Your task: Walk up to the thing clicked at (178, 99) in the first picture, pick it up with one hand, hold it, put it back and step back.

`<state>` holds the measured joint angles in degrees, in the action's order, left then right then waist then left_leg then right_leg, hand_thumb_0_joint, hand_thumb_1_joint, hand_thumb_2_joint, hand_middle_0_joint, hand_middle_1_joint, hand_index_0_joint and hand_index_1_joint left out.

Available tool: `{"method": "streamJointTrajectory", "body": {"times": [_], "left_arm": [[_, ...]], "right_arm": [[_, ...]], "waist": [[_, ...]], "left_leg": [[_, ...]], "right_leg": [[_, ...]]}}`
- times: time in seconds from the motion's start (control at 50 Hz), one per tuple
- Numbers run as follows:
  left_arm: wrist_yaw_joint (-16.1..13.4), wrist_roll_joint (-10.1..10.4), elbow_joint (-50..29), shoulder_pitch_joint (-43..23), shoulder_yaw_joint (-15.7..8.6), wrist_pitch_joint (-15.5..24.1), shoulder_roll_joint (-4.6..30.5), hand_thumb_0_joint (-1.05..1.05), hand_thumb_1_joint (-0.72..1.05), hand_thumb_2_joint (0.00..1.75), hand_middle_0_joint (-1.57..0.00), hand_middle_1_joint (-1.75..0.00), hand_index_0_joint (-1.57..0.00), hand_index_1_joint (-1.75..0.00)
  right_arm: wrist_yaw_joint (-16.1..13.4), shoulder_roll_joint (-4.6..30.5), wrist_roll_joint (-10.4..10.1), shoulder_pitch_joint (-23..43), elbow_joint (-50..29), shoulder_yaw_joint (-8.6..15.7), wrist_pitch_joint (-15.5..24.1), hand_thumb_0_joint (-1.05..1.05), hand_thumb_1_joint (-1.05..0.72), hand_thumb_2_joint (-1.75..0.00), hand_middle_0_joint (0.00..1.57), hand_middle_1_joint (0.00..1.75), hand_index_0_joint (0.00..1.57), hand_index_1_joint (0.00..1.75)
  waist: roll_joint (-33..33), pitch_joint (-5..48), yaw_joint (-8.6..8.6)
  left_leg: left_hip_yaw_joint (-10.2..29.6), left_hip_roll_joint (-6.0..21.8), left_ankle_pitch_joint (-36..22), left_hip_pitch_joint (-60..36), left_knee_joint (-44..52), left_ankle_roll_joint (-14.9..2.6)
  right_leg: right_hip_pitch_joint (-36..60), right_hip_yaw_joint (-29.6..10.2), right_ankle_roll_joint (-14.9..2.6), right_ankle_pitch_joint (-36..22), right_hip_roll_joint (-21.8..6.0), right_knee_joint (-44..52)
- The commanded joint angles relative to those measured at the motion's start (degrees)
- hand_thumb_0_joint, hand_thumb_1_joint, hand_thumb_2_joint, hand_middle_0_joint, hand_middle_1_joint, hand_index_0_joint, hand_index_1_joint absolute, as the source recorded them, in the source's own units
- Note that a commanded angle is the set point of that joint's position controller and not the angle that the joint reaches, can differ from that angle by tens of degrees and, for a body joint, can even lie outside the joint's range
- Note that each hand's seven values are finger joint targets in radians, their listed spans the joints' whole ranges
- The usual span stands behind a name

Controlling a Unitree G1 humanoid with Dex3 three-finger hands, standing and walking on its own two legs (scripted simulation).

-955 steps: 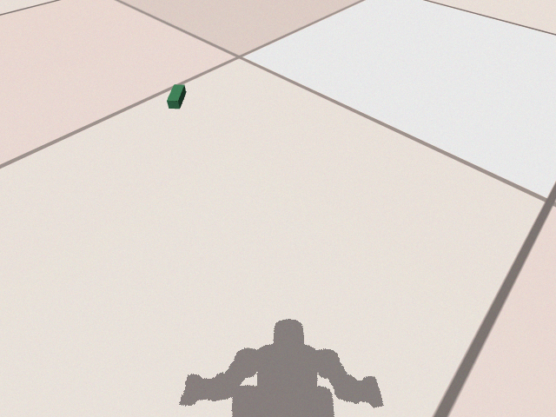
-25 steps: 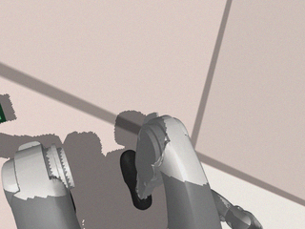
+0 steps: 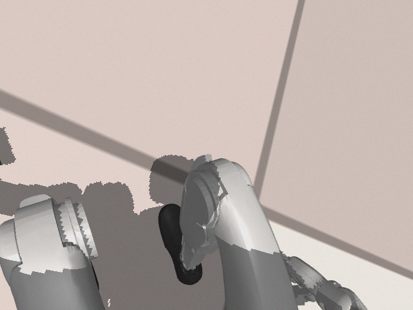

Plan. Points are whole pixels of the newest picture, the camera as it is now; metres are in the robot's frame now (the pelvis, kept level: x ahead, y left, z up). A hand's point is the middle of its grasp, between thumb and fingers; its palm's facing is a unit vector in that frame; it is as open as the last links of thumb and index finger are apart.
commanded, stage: close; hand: left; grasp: from above
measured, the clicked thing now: out of the picture +0.39 +0.36 -0.27
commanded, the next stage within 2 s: settle in 1.14 s
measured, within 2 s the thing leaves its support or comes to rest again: leaves its support in 1.58 s
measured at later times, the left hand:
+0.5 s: hand out of the picture +0.38 +0.34 -0.25, palm faces -0.42 -0.14 -0.90, open 11.6 cm
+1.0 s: hand out of the picture +0.39 +0.36 -0.24, palm faces -0.47 -0.18 -0.87, open 10.8 cm
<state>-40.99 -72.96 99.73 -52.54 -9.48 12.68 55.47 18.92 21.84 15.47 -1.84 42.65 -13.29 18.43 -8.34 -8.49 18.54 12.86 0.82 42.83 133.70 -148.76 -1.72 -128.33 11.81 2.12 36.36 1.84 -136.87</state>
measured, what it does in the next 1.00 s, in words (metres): stands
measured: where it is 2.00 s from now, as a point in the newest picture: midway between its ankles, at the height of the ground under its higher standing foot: (139, 282)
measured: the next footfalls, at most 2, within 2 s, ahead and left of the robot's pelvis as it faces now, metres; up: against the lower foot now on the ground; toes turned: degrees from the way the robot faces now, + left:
none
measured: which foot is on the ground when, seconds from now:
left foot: down 0.00-1.00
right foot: down 0.00-1.00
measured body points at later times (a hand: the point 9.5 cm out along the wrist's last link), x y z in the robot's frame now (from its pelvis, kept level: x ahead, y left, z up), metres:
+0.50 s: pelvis +0.00 +0.00 +0.00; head +0.25 +0.15 +0.34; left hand +0.40 +0.35 -0.20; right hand +0.10 -0.25 -0.07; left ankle +0.06 +0.12 -0.26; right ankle +0.12 -0.11 -0.26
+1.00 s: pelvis +0.00 +0.00 +0.00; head +0.27 +0.13 +0.34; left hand +0.41 +0.37 -0.19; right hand +0.09 -0.26 -0.06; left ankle +0.06 +0.12 -0.26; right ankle +0.12 -0.11 -0.26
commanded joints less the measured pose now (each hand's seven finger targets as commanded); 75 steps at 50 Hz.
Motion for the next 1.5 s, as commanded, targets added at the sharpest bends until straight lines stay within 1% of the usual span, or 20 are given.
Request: {"method": "streamJointTrajectory", "body": {"times": [0.0,0.1,0.18,0.26,0.32,0.36,0.48,0.6,0.7,0.8,0.86,0.9,0.98,1.14,1.16,1.18,1.28,1.4,1.44,1.48], "left_arm": [[2.86,1.85,-2.28,-9.32,-0.83,1.17,13.69,0.0,-0.22,0.74,-0.23,-0.9,-0.26,-0.87],[6.35,1.72,-3.47,-8.16,1.73,5.43,12.78,0.0,-0.16,0.71,-0.27,-0.9,-0.31,-0.86],[5.54,1.52,-4.18,-7.84,2.65,8.72,13.26,0.0,-0.13,0.68,-0.3,-0.87,-0.34,-0.83],[3.5,0.91,-5.34,-7.77,3.56,10.74,12.05,0.0,-0.1,0.66,-0.33,-0.83,-0.36,-0.79],[0.72,-0.86,-7.75,-9.36,2.56,10.94,14.37,0.0,-0.08,0.65,-0.33,-0.82,-0.37,-0.78],[-0.88,-2.6,-7.19,-7.91,3.05,10.15,13.53,0.0,-0.06,0.64,-0.36,-0.79,-0.39,-0.76],[-5.74,-3.55,-7.86,-9.84,3.81,5.73,13.15,0.0,-0.03,0.61,-0.39,-0.72,-0.41,-0.69],[-4.52,-1.33,-6.39,-12.29,4.33,1.56,11.82,0.0,0.02,0.6,-0.44,-0.68,-0.46,-0.66],[-1.28,-0.61,-4.55,-11.84,-0.67,0.95,15.92,0.0,0.05,0.54,-0.47,-0.66,-0.49,-0.63],[2.65,0.23,-2.13,-9.6,0.15,2.5,13.59,0.0,0.11,0.48,-0.5,-0.66,-0.53,-0.62],[3.98,0.82,-3.01,-8.62,-0.3,4.14,15.53,0.0,0.14,0.49,-0.53,-0.65,-0.56,-0.62],[4.63,0.49,-2.45,-7.61,0.93,5.18,13.69,0.0,0.17,0.51,-0.55,-0.67,-0.59,-0.63],[4.38,0.86,-3.19,-5.89,0.64,7.47,13.71,0.0,0.26,0.51,-0.61,-0.66,-0.65,-0.62],[2.3,-0.36,-7.52,-8.69,0.86,9.66,14.07,0.0,0.33,0.49,-0.67,-0.6,-0.7,-0.57],[2.06,-1.13,-3.35,-7.0,1.25,9.16,13.57,0.0,0.34,0.5,-0.68,-0.62,-0.71,-0.58],[1.8,-1.13,-6.86,-8.85,1.68,9.4,13.32,0.0,0.35,0.51,-0.69,-0.61,-0.72,-0.58],[0.53,-2.56,-6.34,-9.39,2.5,7.87,12.82,0.0,0.36,0.56,-0.74,-0.65,-0.77,-0.62],[0.82,-2.87,-12.78,-13.26,1.24,5.87,13.74,0.0,0.41,0.64,-0.83,-0.61,-0.83,-0.61],[0.66,-3.33,-13.23,-10.05,-2.46,4.93,16.71,0.0,0.44,0.63,-0.85,-0.61,-0.86,-0.6],[1.49,-2.55,-16.53,-9.3,-2.09,4.28,14.32,0.0,0.45,0.59,-0.86,-0.58,-0.87,-0.57]], "right_arm": [[-0.46,17.72,-0.61,-9.37,-0.05,4.43,0.09,0.0,-0.89,-0.9,0.2,0.3,0.2,0.3],[-1.21,17.26,-0.67,-9.95,-0.66,3.53,-1.46,0.0,-0.89,-0.9,0.2,0.3,0.2,0.3],[-1.77,16.57,-0.3,-9.94,-1.11,2.55,-2.9,0.0,-0.89,-0.9,0.2,0.3,0.2,0.3],[-2.15,16.46,0.7,-9.63,-1.38,2.03,-3.69,0.0,-0.89,-0.9,0.2,0.3,0.2,0.3],[-2.56,17.62,1.21,-9.37,-0.51,2.8,-3.91,0.0,-0.88,-0.89,0.2,0.3,0.2,0.3],[-2.41,17.33,1.57,-9.12,-0.37,2.92,-3.74,0.0,-0.88,-0.89,0.2,0.3,0.2,0.3],[-2.59,17.06,1.85,-8.11,1.59,3.99,-3.15,0.0,-0.88,-0.89,0.2,0.3,0.2,0.3],[-1.72,17.89,0.59,-7.97,0.62,5.18,-1.88,0.0,-0.88,-0.9,0.2,0.3,0.2,0.3],[-1.07,17.96,-0.17,-9.19,-0.42,4.93,-1.26,0.0,-0.88,-0.9,0.2,0.3,0.2,0.3],[-0.94,17.42,0.21,-9.54,-1.28,4.23,-1.51,0.0,-0.88,-0.9,0.2,0.3,0.2,0.3],[-1.66,17.32,-0.14,-9.87,-1.12,3.89,-2.19,0.0,-0.89,-0.9,0.2,0.3,0.2,0.3],[-1.63,17.22,0.21,-10.65,-1.51,3.68,-2.58,0.0,-0.89,-0.9,0.2,0.3,0.2,0.3],[-2.21,16.52,0.41,-11.16,-1.63,2.98,-3.77,0.0,-0.89,-0.9,0.2,0.3,0.2,0.3],[-3.43,16.94,1.19,-11.06,-1.18,3.55,-5.19,0.0,-0.89,-0.9,0.2,0.3,0.2,0.3],[-3.49,16.11,1.26,-10.8,-1.37,2.99,-5.17,0.0,-0.89,-0.9,0.2,0.3,0.2,0.3],[-3.64,16.51,1.31,-10.8,-0.86,3.49,-5.19,0.0,-0.89,-0.9,0.2,0.3,0.2,0.3],[-3.78,16.37,1.53,-10.85,-0.17,4.19,-4.45,0.0,-0.91,-0.9,0.2,0.3,0.2,0.3],[-2.82,16.92,0.65,-9.48,-0.34,6.19,-3.3,0.0,-0.91,-0.9,0.2,0.3,0.2,0.3],[-2.61,16.91,0.26,-10.73,-0.8,6.99,-3.38,0.0,-0.91,-0.9,0.2,0.3,0.2,0.3],[-2.14,16.09,-0.2,-10.4,-1.49,7.94,-3.32,0.0,-0.9,-0.9,0.2,0.3,0.2,0.3]], "waist": [[26.85,31.38,2.17],[26.93,34.26,2.56],[25.61,34.85,1.63],[26.12,34.45,1.72],[26.04,34.91,1.05],[26.4,34.71,0.8],[26.82,33.21,0.7],[27.71,31.97,1.61],[29.7,33.21,0.97],[27.33,31.02,2.2],[26.67,33.4,0.87],[26.55,33.14,1.68],[23.08,35.46,1.04],[25.19,35.76,0.57],[24.25,34.45,0.9],[24.92,34.36,0.82],[25.81,32.89,0.74],[32.39,36.5,-0.45],[34.06,39.13,-1.81],[36.07,41.03,-2.56]], "left_leg": [[-3.05,0.75,-12.61,-24.8,17.17,1.2],[-2.7,0.76,-15.76,-27.39,16.89,1.47],[-3.26,0.68,-15.26,-26.16,15.9,1.11],[-2.4,0.92,-15.28,-27.82,16.48,1.39],[-2.17,0.98,-14.67,-27.4,16.97,1.41],[-2.85,1.1,-14.51,-27.76,16.59,1.53],[-2.94,1.26,-12.08,-25.65,17.68,1.54],[-1.43,1.43,-8.23,-26.09,19.47,1.66],[-0.98,1.22,-11.65,-28.1,19.14,1.85],[-3.14,0.44,-11.69,-24.77,17.69,1.08],[-3.84,0.25,-13.44,-24.41,17.35,1.04],[-4.05,0.16,-14.32,-24.82,16.81,0.98],[-3.89,0.23,-14.52,-24.42,16.41,0.55],[-3.67,0.35,-13.53,-24.26,16.83,0.71],[-3.48,0.5,-12.18,-23.69,17.08,0.76],[-3.63,0.47,-11.81,-23.89,17.2,0.86],[-3.0,0.57,-9.91,-24.83,18.01,1.22],[-1.88,0.64,-12.42,-30.14,19.66,2.25],[-2.63,0.63,-13.71,-31.4,19.73,2.29],[-3.72,0.26,-14.14,-32.21,20.31,2.47]], "right_leg": [[17.86,3.26,-2.87,-11.32,2.06,9.16],[20.74,3.88,-2.8,-13.94,2.38,9.24],[22.93,3.73,-2.83,-13.58,2.75,10.38],[21.41,4.56,-2.9,-12.74,2.85,9.94],[20.85,4.44,-3.12,-11.76,3.16,10.33],[20.05,4.14,-3.12,-11.69,3.51,10.24],[17.71,3.47,-3.25,-9.56,3.49,11.29],[14.82,3.49,-3.49,-7.33,2.44,10.53],[14.24,3.58,-3.15,-9.74,1.65,8.47],[17.29,3.33,-2.81,-10.77,1.89,9.87],[19.97,2.94,-3.01,-12.04,2.04,10.64],[20.31,3.0,-3.02,-12.9,2.12,10.16],[22.8,3.42,-2.82,-12.87,2.61,11.31],[21.5,3.55,-3.15,-11.39,3.11,11.39],[20.79,3.48,-3.36,-10.16,3.22,11.32],[19.68,3.62,-3.33,-9.66,3.34,11.2],[16.45,3.74,-3.32,-7.8,2.95,10.56],[13.26,3.99,-3.37,-10.05,1.91,8.16],[14.35,3.58,-3.61,-11.17,1.95,8.09],[14.87,3.07,-3.76,-11.6,1.71,8.07]]}}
